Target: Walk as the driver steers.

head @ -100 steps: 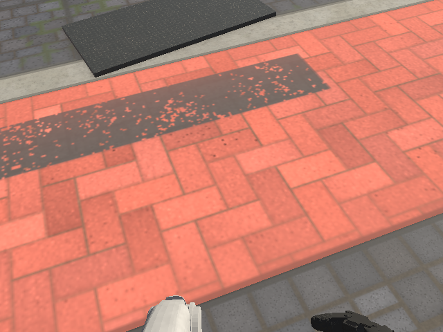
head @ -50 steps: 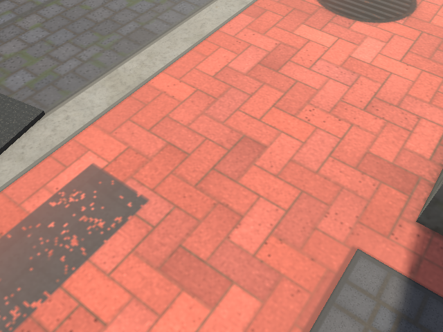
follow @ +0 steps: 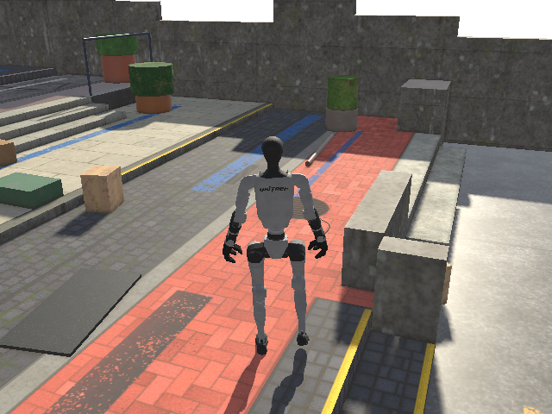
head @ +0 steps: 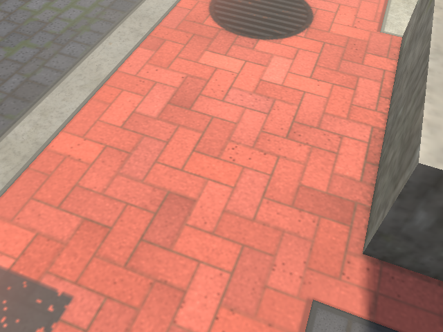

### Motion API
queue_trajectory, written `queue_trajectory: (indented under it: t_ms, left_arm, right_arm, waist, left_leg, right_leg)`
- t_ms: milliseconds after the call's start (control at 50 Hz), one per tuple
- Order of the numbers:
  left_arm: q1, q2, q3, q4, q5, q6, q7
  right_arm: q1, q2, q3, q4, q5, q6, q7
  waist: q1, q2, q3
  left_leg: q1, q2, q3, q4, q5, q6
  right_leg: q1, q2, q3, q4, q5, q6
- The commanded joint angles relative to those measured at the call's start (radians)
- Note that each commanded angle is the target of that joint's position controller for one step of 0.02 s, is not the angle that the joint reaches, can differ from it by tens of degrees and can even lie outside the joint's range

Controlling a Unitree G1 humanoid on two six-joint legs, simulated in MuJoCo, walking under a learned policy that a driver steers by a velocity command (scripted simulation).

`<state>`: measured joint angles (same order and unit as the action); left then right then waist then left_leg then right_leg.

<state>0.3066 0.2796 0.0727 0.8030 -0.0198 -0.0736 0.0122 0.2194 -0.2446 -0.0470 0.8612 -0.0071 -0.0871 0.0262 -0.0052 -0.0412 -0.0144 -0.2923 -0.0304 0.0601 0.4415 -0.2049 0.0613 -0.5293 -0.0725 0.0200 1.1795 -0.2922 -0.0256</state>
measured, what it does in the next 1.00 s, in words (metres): walks ahead: right foot, then left foot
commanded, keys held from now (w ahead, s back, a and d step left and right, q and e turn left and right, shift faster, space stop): w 0.50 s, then w+q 0.50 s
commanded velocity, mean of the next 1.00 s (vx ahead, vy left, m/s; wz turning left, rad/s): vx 0.49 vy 0.00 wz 0.17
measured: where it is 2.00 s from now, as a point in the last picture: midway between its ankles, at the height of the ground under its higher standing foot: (177, 230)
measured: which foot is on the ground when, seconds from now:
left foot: down 0.00-0.40, up 0.42-0.88, down 0.90-1.00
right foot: up 0.00-0.36, down 0.38-0.90, up 0.92-1.00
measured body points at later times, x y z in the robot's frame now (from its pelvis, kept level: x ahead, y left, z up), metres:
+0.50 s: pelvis +0.29 -0.03 -0.01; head +0.32 -0.04 +0.44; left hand +0.44 +0.22 -0.11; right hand +0.33 -0.31 -0.14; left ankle +0.16 +0.10 -0.64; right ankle +0.35 -0.12 -0.74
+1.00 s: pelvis +0.56 +0.06 -0.02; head +0.61 +0.08 +0.43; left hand +0.59 +0.35 -0.14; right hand +0.78 -0.17 -0.12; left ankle +0.63 +0.14 -0.74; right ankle +0.44 -0.12 -0.65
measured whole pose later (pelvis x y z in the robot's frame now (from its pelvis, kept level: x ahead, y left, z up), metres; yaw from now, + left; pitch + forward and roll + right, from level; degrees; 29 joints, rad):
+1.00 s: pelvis +0.56 +0.06 -0.02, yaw +14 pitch +2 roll -1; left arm 0.24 0.28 0.06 0.83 -0.02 -0.09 0.01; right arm 0.15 -0.29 -0.07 0.74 0.02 -0.06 0.04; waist 0.01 0.00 0.05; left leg -0.47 -0.05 0.02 0.61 -0.18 0.09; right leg -0.29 -0.03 0.00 1.15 -0.47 0.01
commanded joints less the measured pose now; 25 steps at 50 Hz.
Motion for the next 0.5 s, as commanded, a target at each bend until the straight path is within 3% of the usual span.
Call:
queue_trajectory:
  t_ms: [20,80,160,200,260,300,320,340,360,380,400,420,440,460,480,500]
  left_arm:
    - [-0.019,0.061,0.019,-0.081,0.006,-0.003,0.004]
    - [-0.1,0.043,0.012,-0.107,0.018,0.0,0.003]
    - [-0.248,0.007,-0.007,-0.147,0.01,-0.009,-0.018]
    - [-0.316,0.002,-0.012,-0.168,0.002,-0.013,-0.029]
    - [-0.397,0.009,-0.015,-0.204,-0.002,-0.022,-0.051]
    - [-0.402,0.022,-0.012,-0.216,-0.004,-0.028,-0.064]
    - [-0.368,0.041,-0.004,-0.21,-0.002,-0.03,-0.066]
    - [-0.3,0.067,0.009,-0.194,0.002,-0.03,-0.064]
    - [-0.148,0.107,0.031,-0.15,0.003,-0.03,-0.057]
    - [0.049,0.164,0.05,-0.106,0.015,-0.028,-0.043]
    - [0.139,0.26,0.069,-0.085,0.028,-0.028,-0.039]
    - [0.165,0.167,0.046,-0.077,0.016,-0.021,-0.036]
    - [0.074,0.126,0.03,-0.084,0.013,-0.017,-0.029]
    - [-0.005,0.099,0.02,-0.094,0.012,-0.014,-0.026]
    - [-0.064,0.078,0.013,-0.096,0.018,-0.014,-0.03]
    - [-0.095,0.055,0.006,-0.099,0.028,-0.018,-0.032]
  right_arm:
    - [0.002,-0.114,-0.021,-0.039,-0.002,-0.019,-0.006]
    - [0.046,-0.137,-0.025,-0.018,0.004,-0.016,-0.02]
    - [0.102,-0.156,-0.026,-0.001,0.013,-0.008,-0.031]
    - [0.151,-0.162,-0.027,0.017,0.023,-0.002,-0.032]
    - [0.201,-0.168,-0.03,0.039,0.023,0.017,-0.034]
    - [0.199,-0.178,-0.034,0.045,0.023,0.027,-0.036]
    - [0.188,-0.188,-0.037,0.044,0.023,0.03,-0.038]
    - [0.177,-0.201,-0.041,0.042,0.024,0.033,-0.04]
    - [0.152,-0.197,-0.038,0.037,0.023,0.038,-0.041]
    - [0.134,-0.175,-0.027,0.014,0.011,0.034,-0.042]
    - [0.259,-0.043,0.013,-0.009,0.003,0.012,-0.03]
    - [0.232,-0.109,0.0,0.012,0.021,-0.016,-0.019]
    - [0.119,-0.178,-0.021,-0.028,0.049,-0.03,-0.015]
    - [0.049,-0.171,-0.018,-0.047,0.049,-0.034,-0.017]
    - [0.014,-0.154,-0.021,-0.052,0.032,-0.029,-0.021]
    - [0.032,-0.142,-0.026,-0.047,0.025,-0.016,-0.023]
  waist:
    - [0.014,0.143,0.005]
    - [0.005,0.096,0.027]
    - [-0.04,0.093,0.047]
    - [-0.067,0.086,0.067]
    - [-0.086,0.085,0.092]
    - [-0.066,0.101,0.085]
    - [-0.041,0.12,0.057]
    - [0.0,0.144,0.007]
    - [0.083,0.139,-0.08]
    - [0.16,0.103,-0.219]
    - [0.106,-0.147,-0.388]
    - [0.137,-0.165,-0.454]
    - [0.13,-0.121,-0.264]
    - [0.096,-0.036,-0.155]
    - [0.059,0.021,-0.074]
    - [0.019,0.008,-0.041]
  left_leg:
    - [0.131,0.25,-0.276,-0.292,0.079,0.164]
    - [0.151,0.231,-0.193,-0.294,0.283,0.162]
    - [0.158,0.2,-0.113,-0.298,0.347,0.124]
    - [0.223,0.221,-0.123,-0.29,0.315,0.126]
    - [0.341,0.265,-0.14,-0.241,0.353,0.129]
    - [0.39,0.287,-0.139,-0.191,0.466,0.121]
    - [0.403,0.284,-0.135,-0.142,0.61,0.111]
    - [0.412,0.274,-0.125,-0.059,0.785,0.101]
    - [0.369,0.232,-0.087,0.109,0.88,0.077]
    - [0.149,0.191,-0.067,0.372,0.676,0.047]
    - [-0.28,0.003,-0.052,0.792,0.017,-0.026]
    - [-0.41,-0.02,-0.198,0.919,-0.36,-0.023]
    - [-0.498,0.046,-0.182,0.948,-0.305,-0.015]
    - [-0.483,0.101,-0.149,0.893,-0.21,-0.012]
    - [-0.442,0.134,-0.131,0.82,-0.154,-0.019]
    - [-0.376,0.162,-0.136,0.773,-0.115,-0.023]
  right_leg:
    - [-0.189,-0.076,0.04,-0.03,0.105,0.007]
    - [-0.239,-0.072,0.023,-0.188,0.227,0.031]
    - [-0.159,-0.032,-0.017,-0.466,0.4,0.025]
    - [-0.172,-0.018,-0.023,-0.541,0.408,0.017]
    - [-0.209,0.002,-0.025,-0.618,0.354,-0.006]
    - [-0.168,0.022,-0.036,-0.655,0.279,-0.034]
    - [-0.093,0.048,-0.054,-0.666,0.239,-0.05]
    - [0.019,0.083,-0.079,-0.672,0.205,-0.071]
    - [0.233,0.106,-0.1,-0.71,0.247,-0.106]
    - [0.584,-0.021,0.034,-0.651,0.307,-0.168]
    - [0.992,-0.303,0.528,-0.689,0.182,-0.344]
    - [1.024,-0.34,0.736,-0.822,0.113,-0.367]
    - [0.884,-0.294,0.561,-0.848,0.095,-0.303]
    - [0.709,-0.252,0.423,-0.874,0.159,-0.263]
    - [0.553,-0.207,0.336,-0.912,0.225,-0.241]
    - [0.45,-0.169,0.27,-0.952,0.258,-0.224]
Velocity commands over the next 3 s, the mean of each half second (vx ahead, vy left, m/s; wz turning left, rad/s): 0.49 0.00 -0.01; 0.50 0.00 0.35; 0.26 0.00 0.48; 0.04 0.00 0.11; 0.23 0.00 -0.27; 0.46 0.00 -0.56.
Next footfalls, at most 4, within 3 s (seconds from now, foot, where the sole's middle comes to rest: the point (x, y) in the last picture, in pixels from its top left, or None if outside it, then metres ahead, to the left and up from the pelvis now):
0.38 right None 0.39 -0.12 -0.78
0.90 left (173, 276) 0.67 0.15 -0.78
1.36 right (199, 201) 0.96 0.08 -0.78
1.70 left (143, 244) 0.78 0.26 -0.78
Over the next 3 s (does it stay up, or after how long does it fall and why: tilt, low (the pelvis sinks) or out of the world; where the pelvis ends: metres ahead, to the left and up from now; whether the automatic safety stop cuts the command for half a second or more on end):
stays up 1.22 0.24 -0.01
